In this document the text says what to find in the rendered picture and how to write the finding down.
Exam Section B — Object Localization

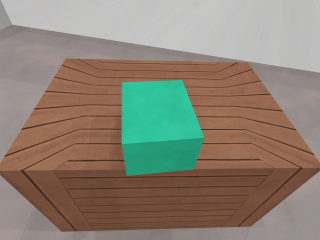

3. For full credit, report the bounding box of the carton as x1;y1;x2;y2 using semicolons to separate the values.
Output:
121;80;204;176

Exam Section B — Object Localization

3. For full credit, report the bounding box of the pedestal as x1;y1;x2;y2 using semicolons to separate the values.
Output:
0;58;320;232

